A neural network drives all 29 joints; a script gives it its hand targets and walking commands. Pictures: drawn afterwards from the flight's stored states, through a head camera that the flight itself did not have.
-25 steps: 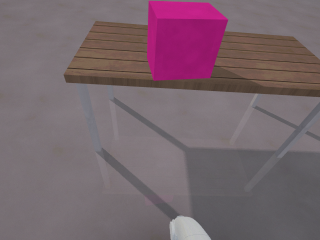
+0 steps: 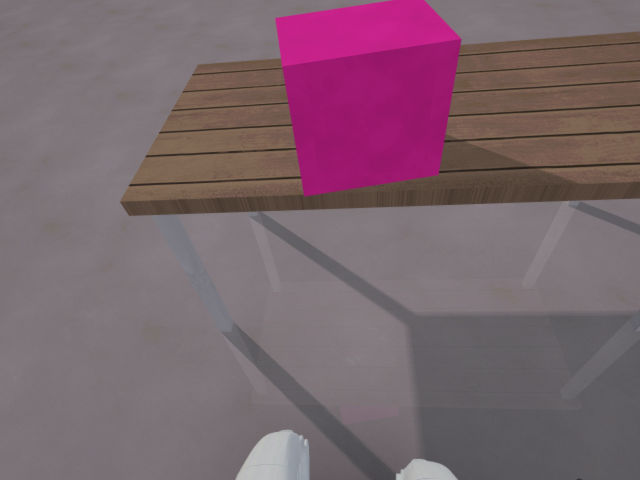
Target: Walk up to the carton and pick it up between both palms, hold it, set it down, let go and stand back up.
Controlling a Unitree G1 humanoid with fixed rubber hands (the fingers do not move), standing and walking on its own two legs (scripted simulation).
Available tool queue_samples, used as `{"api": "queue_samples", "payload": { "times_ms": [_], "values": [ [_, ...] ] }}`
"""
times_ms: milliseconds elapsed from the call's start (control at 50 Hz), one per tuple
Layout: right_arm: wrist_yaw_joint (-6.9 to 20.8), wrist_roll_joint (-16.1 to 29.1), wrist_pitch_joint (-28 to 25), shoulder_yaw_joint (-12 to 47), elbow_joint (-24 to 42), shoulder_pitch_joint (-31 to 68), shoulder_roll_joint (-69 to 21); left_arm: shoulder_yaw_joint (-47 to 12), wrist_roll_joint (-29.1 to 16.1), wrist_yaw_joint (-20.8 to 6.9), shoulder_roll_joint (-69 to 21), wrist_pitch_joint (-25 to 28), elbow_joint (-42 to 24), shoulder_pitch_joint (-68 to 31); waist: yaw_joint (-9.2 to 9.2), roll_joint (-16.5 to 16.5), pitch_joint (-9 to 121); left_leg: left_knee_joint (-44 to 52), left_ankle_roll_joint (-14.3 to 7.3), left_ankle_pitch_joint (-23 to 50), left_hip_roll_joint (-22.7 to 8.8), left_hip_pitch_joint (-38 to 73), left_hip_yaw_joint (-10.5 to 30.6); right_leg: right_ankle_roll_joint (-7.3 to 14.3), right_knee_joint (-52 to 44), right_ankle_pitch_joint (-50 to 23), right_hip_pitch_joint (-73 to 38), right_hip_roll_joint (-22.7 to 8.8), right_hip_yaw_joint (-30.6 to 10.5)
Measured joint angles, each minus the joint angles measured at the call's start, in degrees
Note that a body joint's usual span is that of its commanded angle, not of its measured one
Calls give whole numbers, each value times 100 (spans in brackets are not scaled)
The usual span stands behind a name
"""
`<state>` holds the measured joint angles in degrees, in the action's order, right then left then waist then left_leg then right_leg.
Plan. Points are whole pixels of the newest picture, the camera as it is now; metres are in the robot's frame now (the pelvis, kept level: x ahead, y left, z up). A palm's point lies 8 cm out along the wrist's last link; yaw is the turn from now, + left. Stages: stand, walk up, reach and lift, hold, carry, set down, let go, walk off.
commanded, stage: walk up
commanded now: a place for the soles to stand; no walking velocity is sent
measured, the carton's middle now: (360, 99) +0.80 -0.05 +0.06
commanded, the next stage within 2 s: none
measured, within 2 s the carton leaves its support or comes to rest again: neither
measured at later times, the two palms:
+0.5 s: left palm out of the picture +0.08 +0.38 -0.15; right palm out of the picture +0.12 -0.26 -0.07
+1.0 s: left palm out of the picture +0.07 +0.39 -0.12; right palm (551, 477) +0.15 -0.25 -0.09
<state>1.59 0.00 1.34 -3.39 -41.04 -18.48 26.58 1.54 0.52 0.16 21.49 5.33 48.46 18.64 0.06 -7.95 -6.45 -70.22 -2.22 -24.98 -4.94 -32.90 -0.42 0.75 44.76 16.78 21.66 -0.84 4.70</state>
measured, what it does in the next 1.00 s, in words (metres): steps on the spot: left foot, then right foot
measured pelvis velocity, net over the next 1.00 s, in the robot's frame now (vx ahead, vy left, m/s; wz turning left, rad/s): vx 0.02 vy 0.07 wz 0.00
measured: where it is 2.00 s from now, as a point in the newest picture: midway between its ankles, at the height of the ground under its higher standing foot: outside the picture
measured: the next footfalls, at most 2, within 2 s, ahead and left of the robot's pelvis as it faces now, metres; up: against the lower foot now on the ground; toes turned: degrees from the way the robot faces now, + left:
left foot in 0.20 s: +0.13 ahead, +0.18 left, +0.00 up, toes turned +4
right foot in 0.52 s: +0.06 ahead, -0.07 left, +0.00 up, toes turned +1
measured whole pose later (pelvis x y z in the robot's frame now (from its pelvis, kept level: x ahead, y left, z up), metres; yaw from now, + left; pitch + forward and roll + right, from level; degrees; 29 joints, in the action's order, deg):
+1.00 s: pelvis +0.02 +0.07 -0.02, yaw +0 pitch -2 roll -1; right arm 0.0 0.0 -1.7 -3.4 -41.3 -10.6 24.0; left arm 1.5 0.5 1.3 23.4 2.2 51.8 15.4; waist 0.3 -1.2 -4.1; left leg -54.9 -1.7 -22.3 -3.0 -30.3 -3.7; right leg -0.5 55.1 29.4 23.3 0.3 -1.0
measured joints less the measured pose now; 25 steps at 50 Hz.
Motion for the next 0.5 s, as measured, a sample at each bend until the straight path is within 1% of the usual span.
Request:
{"api": "queue_samples", "payload": {
  "times_ms": [60, 100, 140, 180, 200, 220, 240, 260, 280, 320, 360, 440, 500],
  "values": [
    [0, 0, 119, 0, 0, 65, 1, -2, 0, 67, -10, 1, 48, 25, -12, -232, -44, 278, 96, 175, -192, -201, -1, -60, 0, 63, -27, -7, 0],
    [0, 0, 187, 0, 1, 100, 2, -2, 0, 82, -18, 3, 16, 24, -11, -344, -47, 455, 111, 233, -256, -215, 0, -119, 37, 102, 34, -36, -12],
    [3, 0, 218, 0, 4, 158, 3, -3, 0, 91, -2, 4, -58, 17, -10, -374, -46, 787, 86, 232, -270, -118, 3, -200, 156, 161, 191, -90, -49],
    [3, 0, 189, 0, 7, 199, 4, -2, 1, 94, 49, -6, -140, -32, -8, -319, -44, 1273, 56, 230, -248, 105, 6, -285, 374, 261, 416, -171, -91],
    [1, 1, 143, 0, 4, 212, -7, -1, 1, 94, 91, -30, -160, -103, 2, -226, -64, 1509, 49, 271, -182, 207, -7, -336, 536, 334, 544, -255, -130],
    [-4, 1, 92, 2, -14, 240, -64, -1, 1, 95, 151, -78, -158, -247, 3, -12, -174, 1488, 73, 281, -28, 204, -99, -348, 715, 417, 622, -419, -226],
    [-5, 1, 45, 2, -17, 248, -126, -1, 1, 101, 196, -125, -163, -359, 4, 222, -255, 1463, 76, 285, 130, 208, -211, -307, 879, 494, 696, -582, -339],
    [-8, 0, -4, 0, -18, 250, -164, -2, 0, 107, 206, -161, -175, -425, 6, 374, -292, 1428, 63, 276, 216, 187, -275, -259, 1071, 614, 784, -607, -449],
    [-10, 0, -33, -1, -19, 253, -186, -3, 0, 111, 200, -192, -185, -460, 13, 462, -294, 1386, 40, 255, 236, 150, -291, -223, 1296, 789, 871, -507, -529],
    [-10, 0, -43, -1, -20, 289, -208, -3, 0, 112, 207, -234, -184, -486, 41, 617, -287, 1366, -25, 228, 230, 128, -293, -176, 1654, 1006, 948, -279, -546],
    [-22, 0, -59, -1, -19, 331, -208, -3, 0, 112, 245, -237, -159, -488, 55, 808, -266, 1388, -58, 226, 238, 124, -302, -100, 1734, 1047, 912, -122, -551],
    [-63, 0, -158, -1, -18, 444, -209, -3, 0, 112, 330, -282, -27, -487, 54, 1170, -256, 1391, -41, 226, 289, 97, -338, 27, 1734, 1047, 743, 0, -554],
    [-80, 0, -209, 0, -19, 585, -210, -3, 0, 112, 339, -329, 118, -486, 53, 1306, -255, 1368, -36, 217, 282, 72, -348, 57, 1674, 1107, 578, 34, -557]
  ]
}}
